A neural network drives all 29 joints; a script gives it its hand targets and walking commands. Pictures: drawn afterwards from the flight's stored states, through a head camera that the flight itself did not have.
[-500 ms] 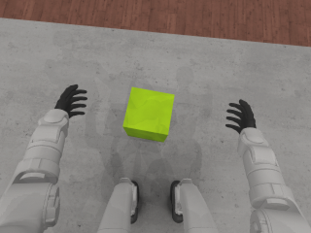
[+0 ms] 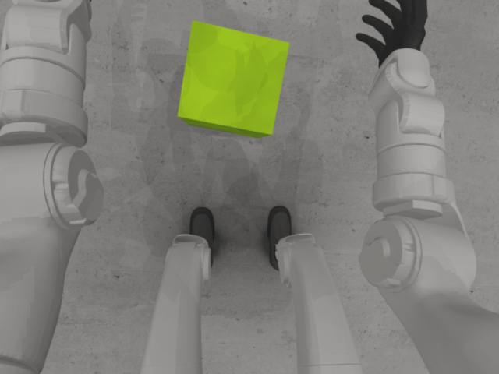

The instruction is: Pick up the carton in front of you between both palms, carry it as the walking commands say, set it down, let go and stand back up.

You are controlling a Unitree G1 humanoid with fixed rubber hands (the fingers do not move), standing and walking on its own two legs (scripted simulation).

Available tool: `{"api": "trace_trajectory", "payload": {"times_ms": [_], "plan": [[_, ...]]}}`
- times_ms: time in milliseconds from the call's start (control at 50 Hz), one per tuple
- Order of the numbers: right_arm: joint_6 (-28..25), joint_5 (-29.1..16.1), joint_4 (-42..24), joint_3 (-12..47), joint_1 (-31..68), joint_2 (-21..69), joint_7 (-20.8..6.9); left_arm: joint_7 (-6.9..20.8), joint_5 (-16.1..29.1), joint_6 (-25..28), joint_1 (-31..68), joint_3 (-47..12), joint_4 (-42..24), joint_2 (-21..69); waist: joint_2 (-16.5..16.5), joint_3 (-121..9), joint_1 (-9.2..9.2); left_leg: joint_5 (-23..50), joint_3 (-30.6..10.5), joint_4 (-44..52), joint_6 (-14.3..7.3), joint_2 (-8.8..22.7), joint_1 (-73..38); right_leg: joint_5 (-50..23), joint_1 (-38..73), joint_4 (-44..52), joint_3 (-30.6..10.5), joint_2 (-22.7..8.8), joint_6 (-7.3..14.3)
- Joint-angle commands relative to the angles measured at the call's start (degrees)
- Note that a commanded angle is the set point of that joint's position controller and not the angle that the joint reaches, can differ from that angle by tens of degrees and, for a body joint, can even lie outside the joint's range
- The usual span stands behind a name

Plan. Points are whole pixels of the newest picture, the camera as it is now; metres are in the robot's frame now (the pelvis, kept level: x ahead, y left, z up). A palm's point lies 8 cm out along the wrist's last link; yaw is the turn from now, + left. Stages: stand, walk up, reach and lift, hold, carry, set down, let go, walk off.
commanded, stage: reach and lift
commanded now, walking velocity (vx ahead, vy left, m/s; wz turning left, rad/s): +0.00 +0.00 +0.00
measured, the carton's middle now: (231, 90) +0.54 +0.01 -0.54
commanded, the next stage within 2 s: none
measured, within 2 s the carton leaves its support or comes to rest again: leaves its support in 1.70 s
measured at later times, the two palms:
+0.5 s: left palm (135, 61) +0.55 +0.20 -0.35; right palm (330, 91) +0.51 -0.18 -0.34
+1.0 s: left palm (159, 74) +0.56 +0.18 -0.47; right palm (310, 99) +0.51 -0.17 -0.47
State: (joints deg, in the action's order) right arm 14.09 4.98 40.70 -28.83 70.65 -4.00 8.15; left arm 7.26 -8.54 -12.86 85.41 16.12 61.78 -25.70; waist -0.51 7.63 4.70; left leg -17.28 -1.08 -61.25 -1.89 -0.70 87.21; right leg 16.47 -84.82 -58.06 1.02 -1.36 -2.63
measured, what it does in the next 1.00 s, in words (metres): lowers itself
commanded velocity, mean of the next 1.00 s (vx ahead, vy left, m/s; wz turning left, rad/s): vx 0.00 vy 0.00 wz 0.00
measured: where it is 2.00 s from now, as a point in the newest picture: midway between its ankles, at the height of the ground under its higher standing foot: (243, 250)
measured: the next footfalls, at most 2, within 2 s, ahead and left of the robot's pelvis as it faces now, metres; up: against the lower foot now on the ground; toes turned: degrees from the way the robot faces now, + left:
none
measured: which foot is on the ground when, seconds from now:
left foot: down 0.00-1.00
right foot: down 0.00-1.00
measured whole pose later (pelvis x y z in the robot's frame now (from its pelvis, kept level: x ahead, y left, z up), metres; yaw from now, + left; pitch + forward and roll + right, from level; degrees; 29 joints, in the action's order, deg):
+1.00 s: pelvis -0.04 -0.01 -0.29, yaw -3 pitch +34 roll -5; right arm 6.4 -9.1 60.4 -15.6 89.8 -12.6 10.7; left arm 0.9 10.9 -6.6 100.9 -4.1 73.6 -33.0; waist -2.8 29.7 2.3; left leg -35.0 -3.1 -128.4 -1.1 -0.3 127.9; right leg 34.8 -124.9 -124.9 -0.9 4.2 -5.8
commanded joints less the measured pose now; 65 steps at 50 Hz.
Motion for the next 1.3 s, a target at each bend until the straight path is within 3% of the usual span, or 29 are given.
{"api": "trace_trajectory", "payload": {"times_ms": [0,40,80,160,240,380,480,560,660,800,880,980,1120,1280], "plan": [[-3.4,1.38,-7.17,-1.37,6.07,-4.21,-0.87,-0.31,-1.36,2.22,12.65,2.05,-7.86,-2.91,11.46,-69.02,1.04,46.06,-3.37,-1.28,2.4,-1.8,-56.74,-21.91,11.45,0.67,4.92,7.09,-0.9],[-5.03,2.17,-6.96,-1.83,4.67,-2.87,-1.37,-0.47,-2.28,3.21,10.1,3.43,-8.01,-0.77,10.83,-66.61,0.55,49.77,-4.42,-2.97,2.12,-1.13,-54.26,-22.45,6.29,-0.22,4.55,6.96,-1.14],[-6.37,2.95,-6.24,-2.26,3.75,-1.95,-1.64,-0.74,-3.29,4.06,7.88,4.83,-7.47,0.69,9.76,-64.51,-0.08,48.81,-5.0,-5.11,1.81,-0.91,-49.45,-21.41,1.78,-2.22,4.29,6.91,-1.6],[-8.03,4.44,-2.91,-2.54,2.15,-0.65,-1.6,-1.67,-4.39,5.82,3.68,6.56,-4.86,1.2,6.3,-60.32,-1.79,36.96,-3.75,-10.63,1.75,-1.71,-30.54,-19.27,-0.47,-10.43,3.57,6.98,-2.31],[-8.68,3.22,-1.65,-0.94,3.83,-1.12,-0.56,-3.28,-1.83,7.38,4.49,4.7,-3.96,-1.71,3.54,-60.9,-2.63,28.41,-2.01,-17.92,1.84,-2.66,-14.21,-20.41,1.86,-20.36,2.92,7.12,-2.92],[-7.75,-5.8,-0.42,6.65,11.08,-6.97,2.93,-5.2,8.67,7.63,15.19,-6.24,-5.47,-8.41,7.79,-74.5,-0.97,24.37,0.2,-33.69,2.95,-1.98,-10.52,-21.25,2.24,-35.09,2.88,6.71,-2.63],[-5.8,-12.33,-0.4,11.17,19.07,-11.06,4.86,-5.61,14.46,5.86,23.64,-12.8,-4.97,-13.24,10.41,-78.87,-0.96,15.15,1.37,-40.79,2.89,-0.96,-9.03,-13.91,1.55,-42.41,3.93,6.28,-1.93],[-4.08,-14.87,3.01,12.67,25.25,-12.45,5.1,-5.31,16.24,4.13,28.37,-15.57,-0.34,-14.96,10.18,-70.81,-1.47,4.32,1.3,-43.51,2.63,0.08,-4.29,-3.62,-2.98,-45.97,5.04,5.48,-1.67],[-4.26,-13.22,9.42,11.2,30.66,-13.36,3.64,-4.46,16.56,4.21,31.71,-17.0,6.13,-14.96,7.57,-56.85,-1.18,-4.26,0.02,-46.87,2.06,1.26,2.97,3.47,-7.09,-50.51,5.4,4.55,-1.59],[-6.79,-11.59,13.27,9.74,35.97,-16.2,2.19,-4.79,17.74,5.88,37.58,-19.22,6.8,-15.04,7.83,-52.98,0.01,-0.36,-1.94,-52.76,2.23,1.52,0.55,1.19,-9.65,-57.18,5.53,4.35,-1.61],[-8.5,-12.85,12.16,11.73,37.23,-16.64,2.69,-5.91,19.68,7.1,38.0,-19.07,3.98,-15.55,5.45,-53.83,-0.89,7.52,-2.53,-55.52,1.96,1.14,-0.1,-5.47,-9.67,-60.45,5.71,5.03,-1.77],[-9.31,-14.81,13.31,14.04,32.7,-14.88,2.58,-6.79,19.75,7.7,32.62,-19.87,6.02,-13.18,6.72,-57.98,-1.73,13.52,-1.9,-57.4,2.29,0.68,-5.62,-8.14,-10.51,-61.67,6.29,5.82,-1.82],[-9.15,-12.8,15.37,12.19,28.92,-12.86,2.73,-6.03,18.88,7.47,29.43,-19.04,7.25,-10.51,6.78,-51.14,-0.5,7.76,-1.2,-56.64,2.57,0.53,2.01,-5.58,-11.8,-60.51,5.38,6.14,-1.41],[-8.77,-13.18,13.1,13.82,35.09,-8.11,2.68,-5.17,18.75,7.23,33.76,-19.94,5.64,-7.2,5.73,-49.17,-1.92,1.39,-0.47,-55.53,2.36,0.18,6.53,-3.21,-6.09,-59.79,4.33,6.55,-1.08]]}}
